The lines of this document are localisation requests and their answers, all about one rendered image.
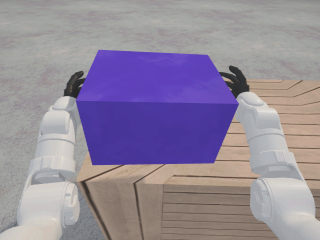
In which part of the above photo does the pedestal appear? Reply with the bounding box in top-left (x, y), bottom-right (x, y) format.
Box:
top-left (76, 78), bottom-right (320, 240)

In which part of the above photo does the robot left forearm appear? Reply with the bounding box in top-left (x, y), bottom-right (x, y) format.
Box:
top-left (17, 96), bottom-right (81, 226)

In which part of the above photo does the robot right forearm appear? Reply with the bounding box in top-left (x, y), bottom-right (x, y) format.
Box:
top-left (235, 91), bottom-right (316, 216)

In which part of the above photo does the right robot hand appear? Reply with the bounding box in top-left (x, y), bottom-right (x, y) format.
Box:
top-left (219, 65), bottom-right (250, 99)

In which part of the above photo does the robot right upper arm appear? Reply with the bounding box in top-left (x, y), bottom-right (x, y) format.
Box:
top-left (250, 177), bottom-right (320, 240)

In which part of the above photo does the robot left upper arm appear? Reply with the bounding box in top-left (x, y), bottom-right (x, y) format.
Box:
top-left (0, 181), bottom-right (80, 240)

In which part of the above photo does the left robot hand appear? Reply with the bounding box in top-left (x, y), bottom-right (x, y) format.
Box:
top-left (63, 71), bottom-right (86, 99)

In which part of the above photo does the carton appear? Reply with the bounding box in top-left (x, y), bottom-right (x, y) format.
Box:
top-left (76, 50), bottom-right (239, 165)

